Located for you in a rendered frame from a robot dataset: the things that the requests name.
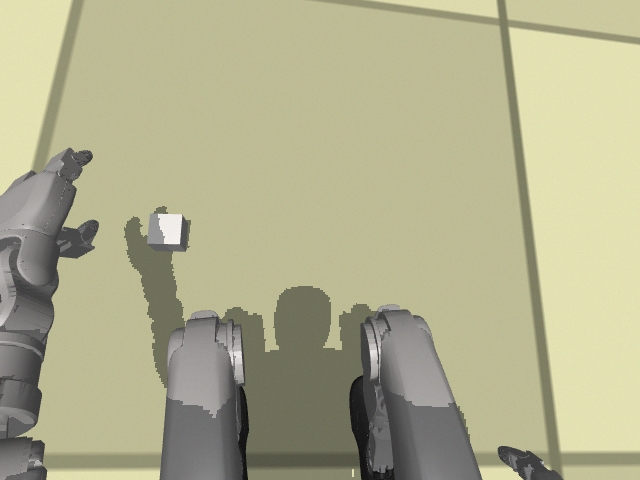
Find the right robot foot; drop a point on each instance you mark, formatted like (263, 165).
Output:
(360, 429)

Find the cube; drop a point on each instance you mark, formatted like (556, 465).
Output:
(167, 232)

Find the left robot hand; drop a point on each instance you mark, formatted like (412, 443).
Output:
(41, 202)

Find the right robot hand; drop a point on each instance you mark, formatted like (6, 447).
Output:
(527, 464)

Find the left robot arm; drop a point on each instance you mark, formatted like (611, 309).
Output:
(28, 280)

